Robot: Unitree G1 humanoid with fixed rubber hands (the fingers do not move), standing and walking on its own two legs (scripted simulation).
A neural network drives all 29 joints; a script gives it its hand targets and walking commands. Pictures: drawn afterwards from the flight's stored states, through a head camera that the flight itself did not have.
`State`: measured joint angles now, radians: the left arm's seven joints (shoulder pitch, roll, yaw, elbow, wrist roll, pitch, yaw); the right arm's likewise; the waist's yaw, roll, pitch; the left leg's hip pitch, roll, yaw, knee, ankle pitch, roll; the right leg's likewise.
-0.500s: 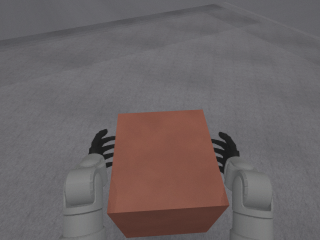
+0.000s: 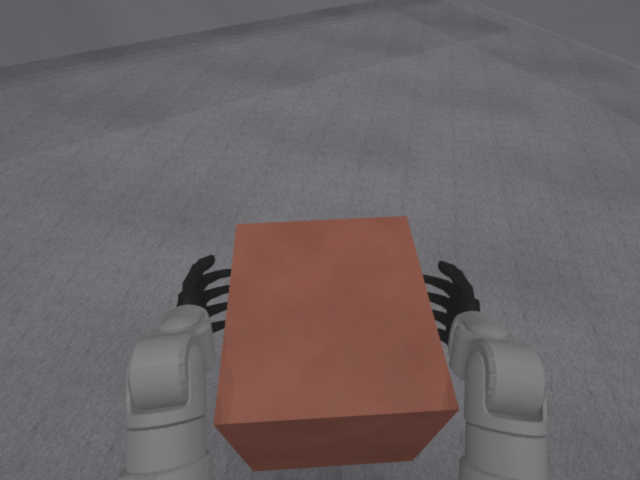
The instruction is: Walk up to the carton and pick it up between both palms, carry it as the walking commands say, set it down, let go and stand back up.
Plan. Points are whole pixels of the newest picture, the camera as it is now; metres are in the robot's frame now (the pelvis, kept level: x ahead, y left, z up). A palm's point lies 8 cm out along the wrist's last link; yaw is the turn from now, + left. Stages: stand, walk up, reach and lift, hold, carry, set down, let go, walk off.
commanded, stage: carry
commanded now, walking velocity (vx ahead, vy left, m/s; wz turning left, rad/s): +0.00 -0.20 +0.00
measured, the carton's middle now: (327, 347) +0.28 +0.00 +0.01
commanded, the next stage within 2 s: none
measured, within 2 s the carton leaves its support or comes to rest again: neither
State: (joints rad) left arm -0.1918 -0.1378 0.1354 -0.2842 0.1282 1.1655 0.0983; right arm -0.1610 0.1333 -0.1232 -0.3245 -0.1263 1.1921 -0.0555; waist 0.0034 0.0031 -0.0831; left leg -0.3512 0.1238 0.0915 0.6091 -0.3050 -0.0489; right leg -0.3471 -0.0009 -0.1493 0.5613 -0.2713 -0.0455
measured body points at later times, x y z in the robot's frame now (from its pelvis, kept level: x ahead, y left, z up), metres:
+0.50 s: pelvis -0.02 -0.03 -0.01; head -0.02 -0.02 +0.44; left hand +0.26 +0.13 +0.07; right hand +0.26 -0.18 +0.07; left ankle +0.00 +0.14 -0.73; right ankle +0.01 -0.09 -0.73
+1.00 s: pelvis -0.03 -0.02 -0.01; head -0.04 -0.01 +0.44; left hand +0.25 +0.14 +0.07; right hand +0.24 -0.17 +0.08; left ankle +0.00 +0.14 -0.73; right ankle +0.01 -0.09 -0.73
